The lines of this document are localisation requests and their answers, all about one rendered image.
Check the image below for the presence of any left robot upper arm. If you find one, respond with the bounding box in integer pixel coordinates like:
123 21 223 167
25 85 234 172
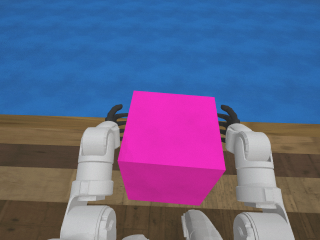
48 205 117 240

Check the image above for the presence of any right robot hand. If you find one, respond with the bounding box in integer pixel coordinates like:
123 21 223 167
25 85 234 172
217 104 240 143

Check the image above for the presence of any robot left forearm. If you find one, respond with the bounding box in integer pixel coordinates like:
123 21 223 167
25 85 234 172
60 121 120 239

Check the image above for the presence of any robot right thigh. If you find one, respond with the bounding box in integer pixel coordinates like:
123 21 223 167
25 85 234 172
181 210 223 240

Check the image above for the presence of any right robot upper arm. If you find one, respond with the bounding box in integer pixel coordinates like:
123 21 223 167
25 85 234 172
233 212 294 240

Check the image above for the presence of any robot right forearm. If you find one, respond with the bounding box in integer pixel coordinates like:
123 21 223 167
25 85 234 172
225 123 295 240

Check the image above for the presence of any left robot hand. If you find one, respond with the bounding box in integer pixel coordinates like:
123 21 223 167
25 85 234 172
105 104 129 141

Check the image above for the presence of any carton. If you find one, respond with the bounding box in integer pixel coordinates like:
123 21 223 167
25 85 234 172
117 90 226 206

